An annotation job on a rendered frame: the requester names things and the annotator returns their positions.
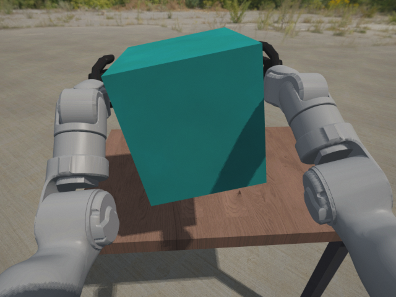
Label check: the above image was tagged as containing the table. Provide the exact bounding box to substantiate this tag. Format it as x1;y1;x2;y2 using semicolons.
84;126;348;297

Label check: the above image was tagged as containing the robot right upper arm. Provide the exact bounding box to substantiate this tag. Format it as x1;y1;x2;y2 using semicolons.
303;155;396;297

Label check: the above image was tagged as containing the robot left forearm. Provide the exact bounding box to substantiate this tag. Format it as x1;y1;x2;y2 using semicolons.
34;79;111;245

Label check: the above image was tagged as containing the right robot hand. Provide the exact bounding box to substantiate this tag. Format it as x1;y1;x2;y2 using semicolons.
259;41;282;77

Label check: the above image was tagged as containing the robot right forearm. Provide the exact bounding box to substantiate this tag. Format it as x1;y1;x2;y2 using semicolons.
264;65;393;207

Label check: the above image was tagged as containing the robot left upper arm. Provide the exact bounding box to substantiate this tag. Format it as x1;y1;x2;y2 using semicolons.
0;189;119;297

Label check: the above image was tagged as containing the carton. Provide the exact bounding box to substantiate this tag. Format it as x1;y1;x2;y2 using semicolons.
101;27;267;206

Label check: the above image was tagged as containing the left robot hand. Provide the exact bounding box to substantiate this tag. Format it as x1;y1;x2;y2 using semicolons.
88;54;114;108

